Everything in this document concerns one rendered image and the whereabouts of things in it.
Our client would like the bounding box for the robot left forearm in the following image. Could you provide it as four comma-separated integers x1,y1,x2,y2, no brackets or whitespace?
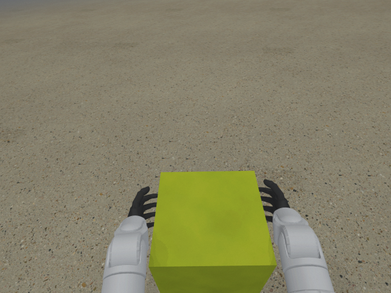
101,215,149,293

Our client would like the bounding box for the right robot hand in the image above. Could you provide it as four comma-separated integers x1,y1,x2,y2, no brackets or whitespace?
258,179,290,222

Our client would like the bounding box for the carton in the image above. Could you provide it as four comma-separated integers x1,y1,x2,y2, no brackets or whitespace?
148,171,277,293

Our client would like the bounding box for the left robot hand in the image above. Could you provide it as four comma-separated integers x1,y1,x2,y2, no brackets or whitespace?
128,186,158,228

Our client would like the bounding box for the robot right forearm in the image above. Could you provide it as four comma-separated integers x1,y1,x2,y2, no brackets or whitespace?
272,208,335,293

